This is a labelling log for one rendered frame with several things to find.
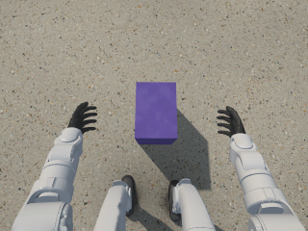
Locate right robot upper arm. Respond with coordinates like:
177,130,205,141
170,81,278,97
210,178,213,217
247,214,304,231

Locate left robot hand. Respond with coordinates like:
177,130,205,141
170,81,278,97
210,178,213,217
67,101,97,134

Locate right robot shin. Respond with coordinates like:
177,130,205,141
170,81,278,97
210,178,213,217
172,178,191,214

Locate robot left forearm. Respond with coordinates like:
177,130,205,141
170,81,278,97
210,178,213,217
12,127,83,231

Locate left robot foot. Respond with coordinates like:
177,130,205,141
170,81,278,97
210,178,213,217
121,175,135,217

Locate carton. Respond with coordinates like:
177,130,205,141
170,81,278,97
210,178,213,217
135,82,178,145

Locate left robot upper arm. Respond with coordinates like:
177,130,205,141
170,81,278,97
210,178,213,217
14,201,73,231

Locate right robot hand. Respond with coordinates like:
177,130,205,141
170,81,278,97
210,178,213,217
217,106,246,139

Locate robot right forearm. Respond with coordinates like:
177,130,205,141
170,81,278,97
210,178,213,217
229,133,306,231

